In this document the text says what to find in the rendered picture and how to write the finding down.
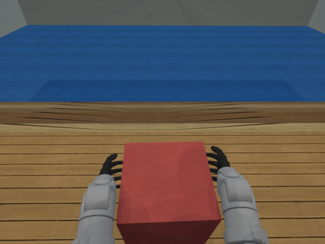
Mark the left robot hand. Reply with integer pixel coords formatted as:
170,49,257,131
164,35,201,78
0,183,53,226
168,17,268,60
99,154,123,189

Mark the right robot hand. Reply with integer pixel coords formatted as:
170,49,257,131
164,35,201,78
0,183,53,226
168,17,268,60
206,146,230,182

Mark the carton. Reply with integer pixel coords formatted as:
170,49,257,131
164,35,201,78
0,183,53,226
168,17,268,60
116,141,222,244

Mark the robot right forearm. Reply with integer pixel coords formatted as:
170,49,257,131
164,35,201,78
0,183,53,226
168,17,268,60
217,167,270,244

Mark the robot left forearm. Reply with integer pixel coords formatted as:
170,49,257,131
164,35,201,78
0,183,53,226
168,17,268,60
72,174,116,244

